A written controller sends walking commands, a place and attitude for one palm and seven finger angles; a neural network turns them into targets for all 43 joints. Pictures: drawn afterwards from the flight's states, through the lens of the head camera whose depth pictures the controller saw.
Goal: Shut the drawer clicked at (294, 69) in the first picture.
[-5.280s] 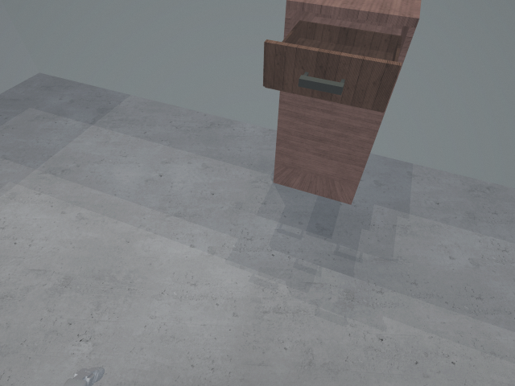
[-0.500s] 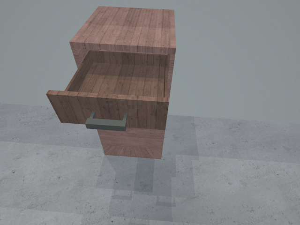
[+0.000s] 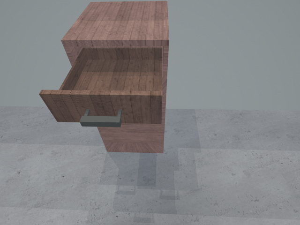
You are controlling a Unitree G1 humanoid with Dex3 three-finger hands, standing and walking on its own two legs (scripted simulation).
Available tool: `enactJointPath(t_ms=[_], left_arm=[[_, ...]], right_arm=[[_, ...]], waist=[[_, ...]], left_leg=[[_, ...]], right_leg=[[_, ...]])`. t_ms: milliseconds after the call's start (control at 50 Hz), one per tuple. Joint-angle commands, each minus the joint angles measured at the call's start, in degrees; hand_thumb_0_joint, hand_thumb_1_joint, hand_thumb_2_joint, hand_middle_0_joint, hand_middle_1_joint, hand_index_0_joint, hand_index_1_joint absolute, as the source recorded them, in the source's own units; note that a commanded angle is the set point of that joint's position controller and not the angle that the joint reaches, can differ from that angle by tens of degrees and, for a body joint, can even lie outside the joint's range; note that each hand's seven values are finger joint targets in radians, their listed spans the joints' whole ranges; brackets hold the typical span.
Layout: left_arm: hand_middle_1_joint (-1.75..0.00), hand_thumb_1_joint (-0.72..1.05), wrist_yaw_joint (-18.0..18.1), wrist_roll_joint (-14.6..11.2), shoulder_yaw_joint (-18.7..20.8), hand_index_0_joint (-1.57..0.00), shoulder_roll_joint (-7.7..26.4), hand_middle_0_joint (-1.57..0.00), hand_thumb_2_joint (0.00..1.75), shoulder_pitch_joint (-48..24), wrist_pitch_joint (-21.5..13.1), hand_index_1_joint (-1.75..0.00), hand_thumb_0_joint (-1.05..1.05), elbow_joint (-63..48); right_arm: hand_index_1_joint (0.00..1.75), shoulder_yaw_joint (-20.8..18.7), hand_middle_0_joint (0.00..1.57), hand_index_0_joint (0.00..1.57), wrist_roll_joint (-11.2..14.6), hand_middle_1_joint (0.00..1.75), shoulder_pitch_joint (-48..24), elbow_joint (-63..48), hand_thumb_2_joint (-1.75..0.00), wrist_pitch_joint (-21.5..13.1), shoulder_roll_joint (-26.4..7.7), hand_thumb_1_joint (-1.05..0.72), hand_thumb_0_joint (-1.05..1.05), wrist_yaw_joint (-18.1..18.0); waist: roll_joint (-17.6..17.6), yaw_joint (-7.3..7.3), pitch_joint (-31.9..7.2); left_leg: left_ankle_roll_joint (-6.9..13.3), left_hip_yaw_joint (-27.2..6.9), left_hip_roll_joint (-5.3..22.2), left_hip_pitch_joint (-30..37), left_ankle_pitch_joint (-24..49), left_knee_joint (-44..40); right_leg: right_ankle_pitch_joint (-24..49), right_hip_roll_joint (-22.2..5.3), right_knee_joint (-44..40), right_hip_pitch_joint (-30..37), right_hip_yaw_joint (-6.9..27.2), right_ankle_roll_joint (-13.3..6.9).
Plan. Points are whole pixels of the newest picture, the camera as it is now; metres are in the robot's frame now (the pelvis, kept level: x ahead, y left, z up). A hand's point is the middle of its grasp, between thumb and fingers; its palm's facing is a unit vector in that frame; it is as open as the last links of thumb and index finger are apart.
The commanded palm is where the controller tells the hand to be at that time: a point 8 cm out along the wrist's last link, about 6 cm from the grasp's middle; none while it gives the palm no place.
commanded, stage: look again from close up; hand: left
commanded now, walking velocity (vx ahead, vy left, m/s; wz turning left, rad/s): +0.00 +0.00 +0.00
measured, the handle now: (102, 116) +0.43 +0.18 +0.03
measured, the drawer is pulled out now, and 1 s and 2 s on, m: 0.28 0.28 0.28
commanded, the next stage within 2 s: shuffle to correct the standing spot in 0.06 s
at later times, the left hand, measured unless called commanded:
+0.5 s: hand out of the picture +0.00 +0.15 -0.19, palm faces +0.04 -0.99 -0.15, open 7.4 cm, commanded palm none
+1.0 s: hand out of the picture +0.08 +0.15 -0.20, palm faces +0.04 -0.99 -0.16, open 7.4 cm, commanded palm none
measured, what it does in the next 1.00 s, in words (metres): walks ahead: left foot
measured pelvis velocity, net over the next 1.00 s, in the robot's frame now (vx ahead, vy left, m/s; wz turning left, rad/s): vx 0.13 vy -0.01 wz -0.02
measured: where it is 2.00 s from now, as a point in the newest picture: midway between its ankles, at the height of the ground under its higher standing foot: outside the picture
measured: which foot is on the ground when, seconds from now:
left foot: down 0.00-0.64, up 0.66-0.88, down 0.90-1.00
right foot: down 0.00-0.92, up 0.94-1.00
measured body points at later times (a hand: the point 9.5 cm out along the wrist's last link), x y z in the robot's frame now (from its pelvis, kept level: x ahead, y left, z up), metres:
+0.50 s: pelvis +0.05 -0.01 -0.01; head +0.06 -0.01 +0.44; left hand +0.00 +0.20 -0.17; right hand +0.03 -0.23 -0.17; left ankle +0.01 +0.11 -0.74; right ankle -0.01 -0.13 -0.74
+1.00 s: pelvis +0.13 -0.01 -0.02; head +0.16 +0.01 +0.43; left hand +0.08 +0.20 -0.18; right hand +0.21 -0.24 -0.16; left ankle +0.20 +0.09 -0.74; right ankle +0.02 -0.11 -0.69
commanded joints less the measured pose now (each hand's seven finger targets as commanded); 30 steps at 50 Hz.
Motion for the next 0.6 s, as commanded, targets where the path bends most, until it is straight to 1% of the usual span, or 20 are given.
enactJointPath(t_ms=[0, 40, 120, 140, 180, 200, 240, 280, 300, 360, 400, 420, 440, 460, 480, 500, 520, 540, 560, 580], left_arm=[[-0.30, 0.90, 0.49, 0.12, 1.41, -0.20, 6.26, -0.20, 0.90, 3.77, -0.69, -0.30, 0.00, -1.69], [-0.30, 0.90, 0.53, 0.09, 1.42, -0.20, 6.10, -0.20, 0.90, 3.80, -0.74, -0.30, 0.00, -1.49], [-0.30, 0.90, 0.53, 0.13, 1.44, -0.20, 6.09, -0.20, 0.90, 4.27, -0.97, -0.30, 0.00, -0.78], [-0.30, 0.90, 0.52, 0.14, 1.48, -0.20, 6.04, -0.20, 0.90, 4.37, -1.05, -0.30, 0.00, -0.54], [-0.30, 0.90, 0.35, 0.33, 1.57, -0.20, 5.93, -0.20, 0.90, 5.04, -0.98, -0.30, 0.00, 0.14], [-0.30, 0.90, 0.22, 0.55, 1.73, -0.20, 6.19, -0.20, 0.90, 5.02, -0.83, -0.30, 0.00, 0.07], [-0.30, 0.90, -0.05, 0.69, 2.02, -0.20, 6.51, -0.20, 0.90, 5.24, -0.64, -0.30, 0.00, 0.13], [-0.30, 0.90, -0.29, 0.69, 2.44, -0.20, 7.10, -0.20, 0.90, 5.50, -0.55, -0.30, 0.00, 0.13], [-0.30, 0.90, -0.36, 0.76, 2.64, -0.20, 7.15, -0.20, 0.90, 6.11, -0.54, -0.30, 0.00, 0.08], [-0.30, 0.90, -0.52, 0.64, 3.01, -0.20, 7.06, -0.20, 0.90, 6.50, -0.82, -0.30, 0.00, 0.30], [-0.30, 0.90, -0.62, 0.73, 3.23, -0.20, 6.39, -0.20, 0.90, 6.75, -1.01, -0.30, 0.00, 0.01], [-0.30, 0.90, -0.70, 0.71, 3.20, -0.20, 5.87, -0.20, 0.90, 6.88, -1.15, -0.30, 0.00, 0.04], [-0.30, 0.90, -0.74, 0.77, 3.18, -0.20, 5.50, -0.20, 0.90, 6.65, -1.32, -0.30, 0.00, 0.00], [-0.30, 0.90, -0.77, 0.85, 3.18, -0.20, 4.85, -0.20, 0.90, 6.53, -1.42, -0.30, 0.00, -0.19], [-0.30, 0.90, -0.79, 0.88, 3.11, -0.20, 4.15, -0.20, 0.90, 6.08, -1.58, -0.30, 0.00, -0.53], [-0.30, 0.90, -0.73, 0.97, 3.03, -0.20, 3.26, -0.20, 0.90, 5.37, -1.65, -0.30, 0.00, -1.18], [-0.30, 0.90, -0.70, 0.91, 2.97, -0.20, 2.74, -0.20, 0.90, 3.95, -1.66, -0.30, 0.00, -1.76], [-0.30, 0.90, -0.79, 0.74, 3.12, -0.20, 2.50, -0.20, 0.90, 3.28, -1.72, -0.30, 0.00, -2.04], [-0.30, 0.90, -0.95, 0.59, 3.40, -0.20, 2.51, -0.20, 0.90, 4.00, -1.82, -0.30, 0.00, -1.87], [-0.30, 0.90, -1.06, 0.61, 3.81, -0.20, 2.73, -0.20, 0.90, 8.00, -2.07, -0.30, 0.00, -0.66]], right_arm=[[0.30, -1.52, 0.20, 0.20, 0.34, 0.30, 2.42, -1.55, -0.90, -1.04, -5.59, -0.90, 0.00, -0.44], [0.30, -1.54, 0.20, 0.20, 0.37, 0.30, 2.22, -1.06, -0.90, -1.00, -5.49, -0.90, 0.00, -0.45], [0.30, -1.61, 0.20, 0.20, 0.45, 0.30, 1.52, -0.40, -0.90, -1.10, -5.27, -0.90, 0.00, -0.62], [0.30, -1.62, 0.20, 0.20, 0.41, 0.30, 1.33, -0.31, -0.90, -1.08, -5.23, -0.90, 0.00, -0.67], [0.30, -1.62, 0.20, 0.20, 0.26, 0.30, 1.69, 0.11, -0.90, -0.85, -5.22, -0.90, 0.00, -0.59], [0.30, -1.72, 0.20, 0.20, 0.16, 0.30, 1.73, 0.15, -0.90, -0.69, -5.17, -0.90, 0.00, -0.51], [0.30, -1.93, 0.20, 0.20, -0.01, 0.30, 1.13, -0.10, -0.90, -0.35, -5.02, -0.90, 0.00, -0.25], [0.30, -1.96, 0.20, 0.20, -0.18, 0.30, 1.27, -0.45, -0.90, -0.28, -4.51, -0.90, 0.00, -0.10], [0.30, -2.04, 0.20, 0.20, -0.19, 0.30, 1.19, -0.58, -0.90, -0.31, -4.24, -0.90, 0.00, -0.12], [0.30, -1.97, 0.20, 0.20, -0.15, 0.30, 1.82, -0.84, -0.90, -0.96, -4.07, -0.90, 0.00, -0.14], [0.30, -2.13, 0.20, 0.20, -0.08, 0.30, 3.23, -0.37, -0.90, -1.48, -4.20, -0.90, 0.00, -0.31], [0.30, -2.26, 0.20, 0.20, -0.04, 0.30, 3.88, -0.04, -0.90, -1.81, -5.11, -0.90, 0.00, -0.44], [0.30, -2.41, 0.20, 0.20, -0.02, 0.30, 5.36, 0.52, -0.90, -2.07, -5.87, -0.90, 0.00, -0.59], [0.30, -2.69, 0.20, 0.20, -0.08, 0.30, 6.75, 1.19, -0.90, -2.24, -7.01, -0.90, 0.00, -0.82], [0.30, -2.97, 0.20, 0.20, -0.12, 0.30, 8.02, 1.61, -0.90, -2.31, -8.02, -0.90, 0.00, -1.10], [0.30, -3.26, 0.20, 0.20, -0.13, 0.30, 9.44, 1.87, -0.90, -2.28, -8.66, -0.90, 0.00, -1.40], [0.30, -3.32, 0.20, 0.20, -0.27, 0.30, 9.82, 2.04, -0.90, -2.17, -9.05, -0.90, 0.00, -1.57], [0.30, -3.26, 0.20, 0.20, -0.40, 0.30, 9.04, 1.80, -0.90, -2.01, -8.59, -0.90, 0.00, -1.60], [0.30, -3.10, 0.20, 0.20, -0.37, 0.30, 7.13, 1.14, -0.90, -1.87, -8.19, -0.90, 0.00, -1.53], [0.30, -2.97, 0.20, 0.20, -0.21, 0.30, 3.93, -0.03, -0.90, -1.93, -7.56, -0.90, 0.00, -1.40]], waist=[[-3.89, 0.81, 1.91], [-3.16, 0.82, 1.94], [-1.66, 0.88, 0.74], [-1.94, 0.80, 0.71], [-2.00, 0.82, 0.25], [-2.92, 0.78, 1.01], [-3.27, 0.86, 4.43], [-4.17, 0.68, 6.10], [-4.73, 0.80, 6.17], [-4.64, 0.59, 7.14], [-2.87, 0.28, 5.88], [-0.44, 0.08, 4.47], [1.88, -0.39, 2.94], [5.55, -0.65, 1.64], [8.18, -0.89, 0.66], [9.50, -1.30, 1.24], [10.94, -1.39, 2.43], [10.62, -1.01, 3.47], [7.99, 0.20, 3.96], [4.05, 2.84, 3.00]], left_leg=[[1.25, -5.76, 4.66, 0.06, 5.13, -6.25], [1.11, -5.62, 4.65, 0.17, 5.27, -6.15], [0.93, -5.17, 4.91, 1.72, 7.96, -5.71], [0.81, -5.13, 4.91, 1.96, 8.37, -5.50], [0.89, -4.48, 4.54, 2.12, 2.35, -4.99], [0.97, -4.16, 4.25, 1.59, -1.02, -4.73], [0.74, -3.32, 3.16, -1.23, -6.96, -3.33], [0.66, -2.49, 2.32, -3.08, -8.39, -1.59], [0.76, -2.15, 2.09, -2.86, -8.17, -0.82], [0.89, -1.63, 1.99, -3.83, -5.19, 1.18], [1.59, -2.31, 3.03, -1.85, -1.26, 0.46], [2.05, -3.23, 4.04, 0.29, 2.38, 0.40], [2.76, -4.80, 5.68, 2.42, 7.08, 0.09], [3.91, -6.83, 7.74, 4.58, 12.01, -0.54], [5.62, -9.24, 10.00, 6.26, 17.17, -1.17], [7.74, -12.05, 12.35, 8.32, 22.92, -1.80], [9.14, -14.08, 14.18, 8.99, 26.61, -2.20], [9.79, -14.62, 14.79, 8.14, 27.02, -1.99], [9.08, -13.09, 13.80, 3.90, 23.93, -0.58], [6.95, -9.05, 10.54, -3.40, 19.00, 4.80]], right_leg=[[5.23, -2.78, -7.01, -2.64, 3.73, -2.72], [5.33, -2.96, -7.29, -2.72, 3.87, -2.71], [9.46, -3.19, -7.50, -1.76, 3.94, -2.72], [10.51, -3.18, -7.51, -1.77, 4.02, -2.75], [3.37, -2.99, -7.87, -1.67, 4.04, -3.14], [-1.06, -2.75, -8.41, -2.31, 4.39, -3.45], [-9.62, -3.25, -10.30, -4.87, 5.90, -4.20], [-13.62, -3.82, -11.27, -5.84, 7.02, -5.13], [-13.90, -3.96, -11.70, -5.95, 7.39, -5.50], [-9.60, -4.16, -9.84, -5.54, 7.06, -6.22], [-4.56, -2.96, -6.51, -4.89, 4.45, -5.94], [-0.99, -2.21, -3.80, -5.09, 3.06, -5.51], [2.12, -1.10, -0.21, -5.16, 0.69, -5.14], [2.95, 0.22, 3.81, -5.80, -1.78, -4.66], [1.54, 1.61, 7.67, -7.03, -3.79, -4.25], [-2.05, 3.02, 10.86, -10.00, -5.09, -3.88], [-8.44, 3.36, 12.32, -12.75, -5.47, -3.84], [-11.86, 2.97, 10.88, -13.01, -5.13, -4.06], [-9.63, 2.42, 6.05, -8.38, -4.79, -4.39], [-1.71, 1.13, -0.24, 0.88, -2.41, -5.09]])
